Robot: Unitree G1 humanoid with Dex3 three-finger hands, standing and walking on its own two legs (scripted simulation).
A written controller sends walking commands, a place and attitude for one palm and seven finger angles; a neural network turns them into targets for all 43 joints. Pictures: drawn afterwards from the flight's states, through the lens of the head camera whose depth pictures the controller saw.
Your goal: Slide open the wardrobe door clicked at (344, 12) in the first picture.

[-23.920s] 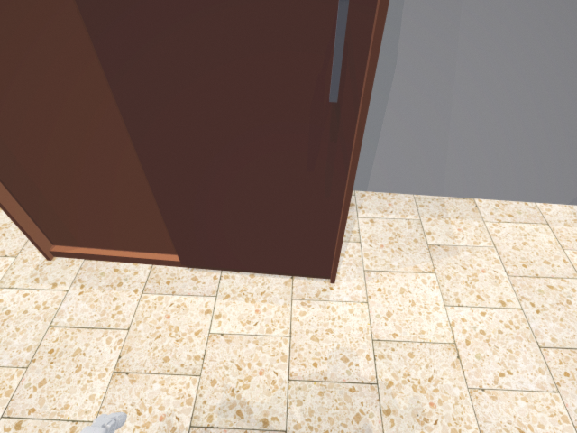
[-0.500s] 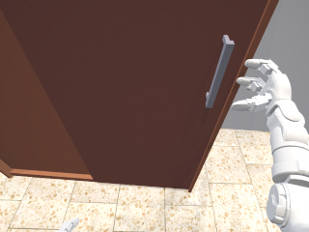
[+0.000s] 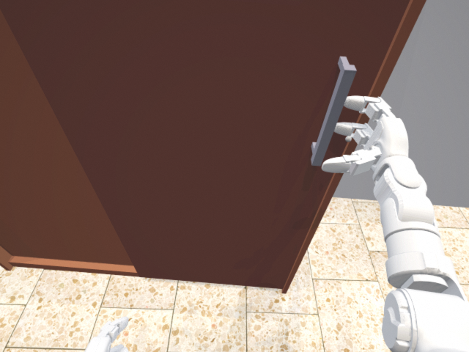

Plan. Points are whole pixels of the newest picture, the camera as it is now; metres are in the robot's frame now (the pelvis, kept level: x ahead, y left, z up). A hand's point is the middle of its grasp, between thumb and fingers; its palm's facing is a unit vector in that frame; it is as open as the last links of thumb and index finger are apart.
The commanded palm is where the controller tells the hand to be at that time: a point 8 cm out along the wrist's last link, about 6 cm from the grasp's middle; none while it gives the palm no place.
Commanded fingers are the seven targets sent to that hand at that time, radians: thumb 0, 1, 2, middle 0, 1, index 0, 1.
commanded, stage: feel for the door with the fingertips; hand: right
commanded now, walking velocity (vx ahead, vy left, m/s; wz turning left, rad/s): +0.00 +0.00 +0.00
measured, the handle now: (328, 116) +0.49 -0.11 +0.18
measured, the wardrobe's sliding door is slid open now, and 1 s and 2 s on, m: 0.00 0.00 0.00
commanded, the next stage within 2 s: slide the fingers in behind the handle in 0.16 s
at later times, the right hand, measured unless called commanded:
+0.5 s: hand (348, 134) +0.44 -0.14 +0.18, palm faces -0.02 +1.00 +0.00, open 13.8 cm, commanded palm +0.42 -0.19 +0.18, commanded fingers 0.00 0.50 -0.30 0.30 1.20 0.30 1.20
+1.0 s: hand (335, 135) +0.43 -0.11 +0.18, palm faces -0.03 +1.00 +0.01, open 14.0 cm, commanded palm +0.41 -0.17 +0.18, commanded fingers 0.00 0.50 -0.30 0.30 1.20 0.30 1.20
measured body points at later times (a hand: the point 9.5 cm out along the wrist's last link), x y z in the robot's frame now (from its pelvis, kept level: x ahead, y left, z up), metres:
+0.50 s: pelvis -0.01 +0.01 +0.00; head +0.01 +0.02 +0.45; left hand +0.07 +0.27 -0.12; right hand +0.44 -0.19 +0.18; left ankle -0.04 +0.10 -0.73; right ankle +0.01 -0.10 -0.73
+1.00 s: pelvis +0.00 +0.00 +0.00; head +0.00 +0.01 +0.45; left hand +0.11 +0.25 -0.11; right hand +0.43 -0.17 +0.18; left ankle -0.04 +0.10 -0.73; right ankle +0.01 -0.10 -0.73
